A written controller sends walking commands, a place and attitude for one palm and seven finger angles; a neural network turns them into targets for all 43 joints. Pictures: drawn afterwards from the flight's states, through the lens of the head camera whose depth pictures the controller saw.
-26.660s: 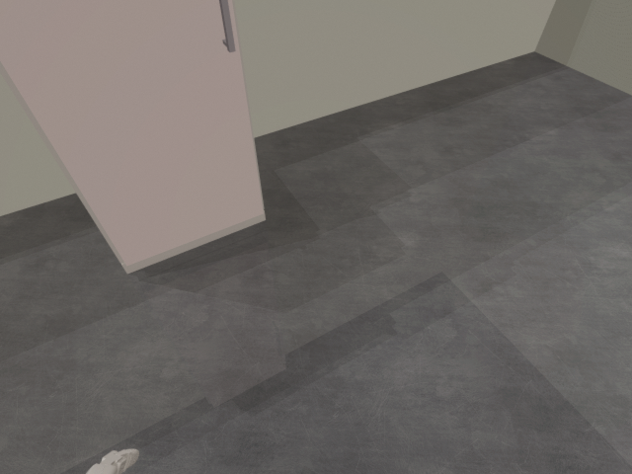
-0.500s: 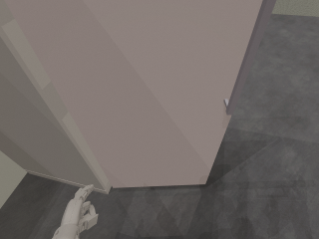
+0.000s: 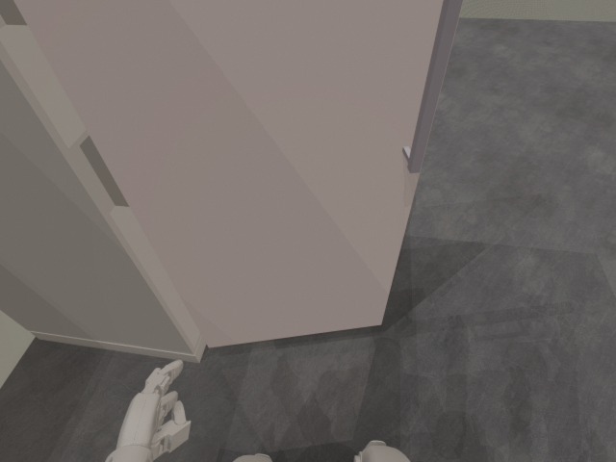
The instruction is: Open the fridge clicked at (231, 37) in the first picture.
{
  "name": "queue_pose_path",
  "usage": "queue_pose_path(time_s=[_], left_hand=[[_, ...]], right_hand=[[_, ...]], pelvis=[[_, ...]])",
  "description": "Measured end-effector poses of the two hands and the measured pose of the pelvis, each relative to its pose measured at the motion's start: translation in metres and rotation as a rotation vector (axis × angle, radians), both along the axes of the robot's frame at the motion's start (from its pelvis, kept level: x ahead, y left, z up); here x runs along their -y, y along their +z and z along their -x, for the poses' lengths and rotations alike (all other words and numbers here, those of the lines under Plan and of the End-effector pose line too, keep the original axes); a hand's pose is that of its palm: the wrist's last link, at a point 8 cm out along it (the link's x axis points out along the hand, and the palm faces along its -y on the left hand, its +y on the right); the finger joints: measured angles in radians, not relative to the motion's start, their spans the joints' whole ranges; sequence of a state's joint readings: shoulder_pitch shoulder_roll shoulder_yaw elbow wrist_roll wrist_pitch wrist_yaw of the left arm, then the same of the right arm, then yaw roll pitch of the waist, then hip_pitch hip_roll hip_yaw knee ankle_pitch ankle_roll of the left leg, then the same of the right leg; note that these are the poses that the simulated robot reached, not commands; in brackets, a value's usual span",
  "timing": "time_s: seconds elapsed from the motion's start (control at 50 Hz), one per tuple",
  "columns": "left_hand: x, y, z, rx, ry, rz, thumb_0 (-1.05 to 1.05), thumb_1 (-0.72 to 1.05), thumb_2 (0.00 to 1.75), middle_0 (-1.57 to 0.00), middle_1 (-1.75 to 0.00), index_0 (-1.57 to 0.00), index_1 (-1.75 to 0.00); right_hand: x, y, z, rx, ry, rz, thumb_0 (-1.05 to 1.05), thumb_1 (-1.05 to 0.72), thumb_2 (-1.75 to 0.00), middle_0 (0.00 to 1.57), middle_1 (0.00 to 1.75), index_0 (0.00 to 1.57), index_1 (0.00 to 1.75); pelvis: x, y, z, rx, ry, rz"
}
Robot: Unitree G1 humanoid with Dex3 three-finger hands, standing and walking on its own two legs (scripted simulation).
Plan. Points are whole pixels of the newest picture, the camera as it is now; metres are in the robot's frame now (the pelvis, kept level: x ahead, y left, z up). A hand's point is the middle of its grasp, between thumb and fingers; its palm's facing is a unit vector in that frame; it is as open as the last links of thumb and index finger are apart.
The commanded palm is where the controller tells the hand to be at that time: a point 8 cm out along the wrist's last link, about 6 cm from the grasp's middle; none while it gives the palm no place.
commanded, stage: step back with the hand held close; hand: right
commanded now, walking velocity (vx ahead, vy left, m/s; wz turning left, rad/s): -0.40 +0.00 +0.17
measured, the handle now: (433, 53) +0.60 -0.15 +0.24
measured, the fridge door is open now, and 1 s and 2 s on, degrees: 74 74 74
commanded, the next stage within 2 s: stop stepping back and stand still in 0.30 s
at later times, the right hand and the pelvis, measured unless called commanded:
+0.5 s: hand out of the picture +0.14 -0.24 +0.21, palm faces +0.33 +0.84 -0.42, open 7.4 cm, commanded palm +0.08 -0.29 +0.20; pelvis -0.10 -0.01 +0.02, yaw +7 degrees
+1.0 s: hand out of the picture +0.09 -0.24 +0.19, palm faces +0.29 +0.85 -0.44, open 7.4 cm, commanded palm +0.04 -0.29 +0.20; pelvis -0.15 -0.01 +0.02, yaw +9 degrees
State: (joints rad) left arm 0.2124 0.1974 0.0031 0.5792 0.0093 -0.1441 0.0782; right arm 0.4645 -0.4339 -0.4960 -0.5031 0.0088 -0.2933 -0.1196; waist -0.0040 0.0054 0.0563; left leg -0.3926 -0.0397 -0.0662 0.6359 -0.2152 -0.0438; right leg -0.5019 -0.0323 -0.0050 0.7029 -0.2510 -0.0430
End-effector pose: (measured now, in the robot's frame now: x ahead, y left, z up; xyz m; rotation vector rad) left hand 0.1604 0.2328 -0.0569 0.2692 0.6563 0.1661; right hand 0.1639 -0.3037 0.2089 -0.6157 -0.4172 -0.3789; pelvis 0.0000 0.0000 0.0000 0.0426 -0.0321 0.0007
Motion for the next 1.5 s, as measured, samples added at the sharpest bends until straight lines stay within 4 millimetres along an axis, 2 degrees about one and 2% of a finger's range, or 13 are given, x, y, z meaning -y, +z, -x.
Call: queue_pose_path(time_s=[0.12, 0.22, 0.3, 0.42, 0.58, 0.76, 0.92, 1.08, 1.26, 1.3, 1.38, 1.44, 1.5], left_hand=[[-0.002, 0.002, 0.021, -0.07, 0.0, -0.012, 0.01, 0.91, 0.9, -0.2, -0.3, -0.21, -0.3], [0.007, 0.006, 0.041, -0.047, 0.017, -0.05, 0.01, 0.91, 0.9, -0.2, -0.3, -0.2, -0.3], [0.02, 0.013, 0.065, -0.033, 0.04, 0.004, 0.01, 0.91, 0.9, -0.2, -0.3, -0.2, -0.3], [0.025, 0.021, 0.103, -0.027, 0.058, 0.048, 0.01, 0.91, 0.9, -0.2, -0.3, -0.21, -0.31], [-0.008, 0.007, 0.149, -0.053, 0.113, 0.048, 0.01, 0.9, 0.9, -0.2, -0.3, -0.21, -0.31], [-0.039, 0.01, 0.195, -0.076, 0.252, -0.038, 0.02, 0.91, 0.9, -0.2, -0.3, -0.2, -0.3], [-0.023, 0.02, 0.206, -0.007, 0.231, -0.009, 0.02, 0.91, 0.9, -0.2, -0.3, -0.2, -0.3], [-0.006, 0.007, 0.21, -0.055, 0.184, 0.03, 0.01, 0.91, 0.9, -0.2, -0.3, -0.21, -0.3], [0.007, 0.011, 0.199, -0.041, 0.148, 0.026, 0.02, 0.91, 0.9, -0.2, -0.3, -0.21, -0.3], [0.005, 0.005, 0.195, -0.056, 0.102, 0.045, 0.01, 0.91, 0.9, -0.2, -0.3, -0.21, -0.3], [-0.009, -0.018, 0.198, -0.15, 0.101, 0.07, 0.01, 0.9, 0.9, -0.2, -0.3, -0.21, -0.31], [-0.02, -0.028, 0.215, -0.214, 0.137, 0.065, 0.01, 0.91, 0.9, -0.2, -0.3, -0.21, -0.31], [-0.028, -0.032, 0.244, -0.321, 0.167, 0.041, 0.01, 0.91, 0.9, -0.2, -0.3, -0.21, -0.3]], right_hand=[[0.0, -0.004, 0.022, -0.011, 0.0, -0.096, 0.01, -0.89, -0.9, 0.21, 0.3, 0.21, 0.3], [0.014, -0.012, 0.027, 0.0, 0.029, -0.102, 0.01, -0.89, -0.9, 0.22, 0.3, 0.21, 0.3], [0.021, -0.007, 0.036, -0.024, 0.031, -0.117, 0.02, -0.89, -0.9, 0.22, 0.3, 0.21, 0.3], [-0.001, 0.011, 0.056, -0.012, 0.102, -0.132, 0.02, -0.89, -0.9, 0.21, 0.3, 0.21, 0.3], [-0.027, 0.002, 0.072, -0.125, 0.142, -0.065, 0.01, -0.89, -0.9, 0.21, 0.3, 0.21, 0.3], [-0.016, -0.016, 0.075, -0.118, 0.1, -0.159, 0.01, -0.89, -0.9, 0.22, 0.3, 0.21, 0.3], [-0.023, -0.007, 0.091, -0.107, 0.156, -0.13, 0.02, -0.89, -0.9, 0.21, 0.3, 0.21, 0.3], [-0.009, -0.007, 0.122, -0.13, 0.107, -0.106, 0.01, -0.89, -0.9, 0.22, 0.3, 0.21, 0.3], [-0.001, -0.025, 0.109, -0.157, 0.049, -0.195, 0.02, -0.89, -0.9, 0.21, 0.3, 0.21, 0.3], [-0.005, -0.047, 0.097, -0.258, 0.082, -0.182, 0.01, -0.89, -0.9, 0.21, 0.3, 0.21, 0.3], [-0.015, -0.156, 0.091, -0.766, 0.067, -0.258, 0.01, -0.9, -0.9, 0.2, 0.3, 0.2, 0.3], [-0.034, -0.235, 0.127, -1.118, 0.045, -0.326, 0.01, -0.91, -0.9, 0.2, 0.3, 0.2, 0.3], [-0.056, -0.293, 0.179, -1.378, 0.025, -0.42, 0.01, -0.91, -0.9, 0.2, 0.3, 0.2, 0.3]], pelvis=[[0.008, 0.009, 0.017, -0.022, 0.018, 0.04], [0.02, 0.003, 0.042, -0.036, -0.001, 0.028], [0.02, 0.014, 0.058, -0.035, 0.04, 0.001], [0.018, 0.026, 0.078, -0.066, 0.101, -0.029], [0.003, 0.021, 0.113, -0.09, 0.154, 0.026], [0.011, 0.019, 0.116, -0.058, 0.153, 0.047], [0.011, 0.022, 0.14, -0.033, 0.153, 0.038], [0.016, 0.023, 0.148, -0.038, 0.154, 0.009], [0.02, 0.026, 0.15, -0.029, 0.153, 0.031], [0.021, 0.024, 0.153, -0.044, 0.135, 0.027], [0.026, 0.017, 0.161, -0.05, 0.129, 0.028], [0.025, 0.014, 0.164, -0.045, 0.13, 0.032], [0.02, 0.014, 0.164, -0.039, 0.124, 0.034]])
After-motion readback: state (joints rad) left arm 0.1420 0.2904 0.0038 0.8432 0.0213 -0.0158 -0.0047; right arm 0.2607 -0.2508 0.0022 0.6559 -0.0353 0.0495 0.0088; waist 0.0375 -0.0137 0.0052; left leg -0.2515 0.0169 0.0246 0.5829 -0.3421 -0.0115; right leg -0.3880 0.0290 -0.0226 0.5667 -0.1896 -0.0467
